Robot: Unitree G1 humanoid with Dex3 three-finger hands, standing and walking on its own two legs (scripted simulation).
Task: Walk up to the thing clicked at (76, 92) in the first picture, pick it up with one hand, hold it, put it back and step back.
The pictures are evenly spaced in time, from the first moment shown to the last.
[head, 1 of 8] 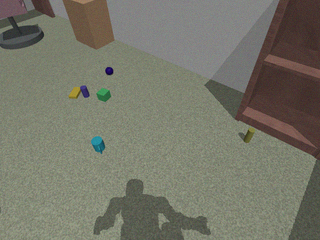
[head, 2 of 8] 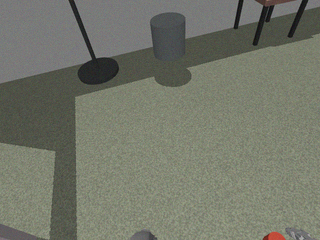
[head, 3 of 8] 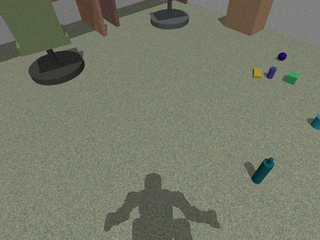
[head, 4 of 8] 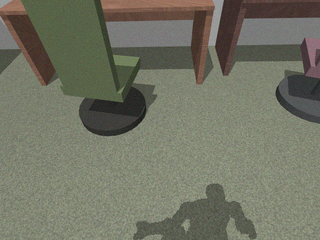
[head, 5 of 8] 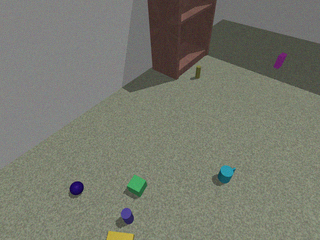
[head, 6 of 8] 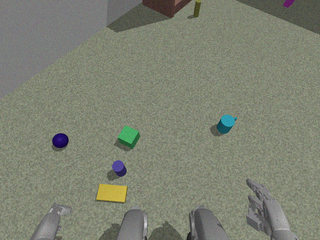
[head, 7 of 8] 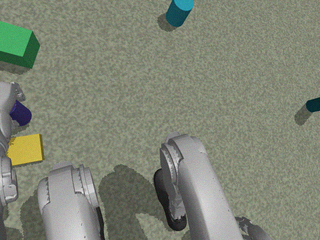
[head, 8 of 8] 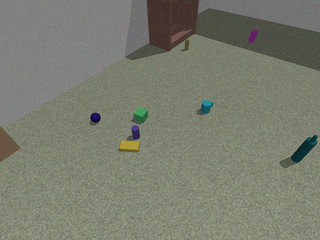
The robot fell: no
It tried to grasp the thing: yes
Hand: left
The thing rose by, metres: 0.00
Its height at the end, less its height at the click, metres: +0.00
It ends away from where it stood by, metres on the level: 0.00
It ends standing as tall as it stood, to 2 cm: yes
